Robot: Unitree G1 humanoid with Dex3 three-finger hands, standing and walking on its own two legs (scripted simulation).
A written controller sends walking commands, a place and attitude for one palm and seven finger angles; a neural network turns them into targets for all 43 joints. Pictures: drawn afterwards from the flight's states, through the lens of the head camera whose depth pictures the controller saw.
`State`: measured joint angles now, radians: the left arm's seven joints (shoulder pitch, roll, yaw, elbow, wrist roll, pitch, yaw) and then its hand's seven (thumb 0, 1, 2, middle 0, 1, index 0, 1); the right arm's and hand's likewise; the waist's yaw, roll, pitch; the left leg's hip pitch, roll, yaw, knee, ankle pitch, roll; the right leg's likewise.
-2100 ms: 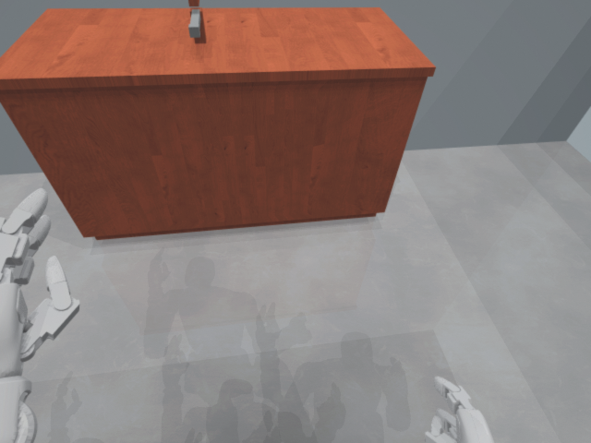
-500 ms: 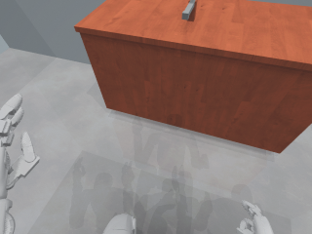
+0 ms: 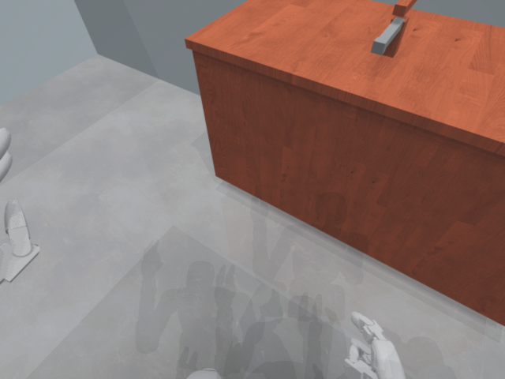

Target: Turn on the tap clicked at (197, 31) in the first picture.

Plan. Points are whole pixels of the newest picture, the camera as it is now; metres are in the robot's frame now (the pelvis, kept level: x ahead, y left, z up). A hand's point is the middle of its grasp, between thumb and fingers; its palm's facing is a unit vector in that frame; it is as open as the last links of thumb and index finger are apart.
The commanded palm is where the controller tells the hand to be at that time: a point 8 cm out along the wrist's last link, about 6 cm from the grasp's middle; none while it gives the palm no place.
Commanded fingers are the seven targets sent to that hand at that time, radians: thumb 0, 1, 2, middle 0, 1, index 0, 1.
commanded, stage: walk to a spot facing it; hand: left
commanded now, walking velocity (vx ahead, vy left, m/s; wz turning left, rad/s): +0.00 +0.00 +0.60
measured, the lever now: (379, 46) +0.82 -0.25 +0.10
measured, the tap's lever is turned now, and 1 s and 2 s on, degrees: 0 0 0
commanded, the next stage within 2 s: turn to face it in 1.90 s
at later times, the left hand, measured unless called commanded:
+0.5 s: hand out of the picture +0.12 +0.27 +0.20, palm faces +0.62 -0.68 -0.40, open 7.4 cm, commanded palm +0.05 +0.29 +0.19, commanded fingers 0.00 0.90 0.90 -0.20 -0.30 -0.20 -0.30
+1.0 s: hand out of the picture -0.03 +0.24 +0.20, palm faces +0.82 -0.41 -0.39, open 7.4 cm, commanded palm -0.10 +0.24 +0.19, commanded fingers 0.00 0.90 0.90 -0.20 -0.30 -0.20 -0.30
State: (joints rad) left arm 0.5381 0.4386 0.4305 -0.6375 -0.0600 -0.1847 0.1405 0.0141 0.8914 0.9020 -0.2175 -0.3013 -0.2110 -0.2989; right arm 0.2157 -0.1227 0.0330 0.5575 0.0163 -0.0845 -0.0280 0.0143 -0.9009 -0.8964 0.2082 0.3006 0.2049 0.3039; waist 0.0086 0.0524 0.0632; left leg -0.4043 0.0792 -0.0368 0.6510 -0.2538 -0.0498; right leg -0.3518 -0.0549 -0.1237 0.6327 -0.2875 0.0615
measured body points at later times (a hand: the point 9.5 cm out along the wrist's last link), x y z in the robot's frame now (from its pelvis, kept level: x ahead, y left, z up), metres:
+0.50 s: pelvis -0.02 -0.02 +0.01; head +0.00 +0.01 +0.46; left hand +0.08 +0.30 +0.22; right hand +0.23 -0.19 -0.05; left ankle -0.02 +0.10 -0.72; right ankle +0.03 -0.14 -0.66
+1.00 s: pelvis -0.05 -0.08 +0.02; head -0.04 -0.08 +0.47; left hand -0.07 +0.25 +0.22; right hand +0.23 -0.21 -0.06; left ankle -0.14 +0.04 -0.68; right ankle +0.02 -0.16 -0.72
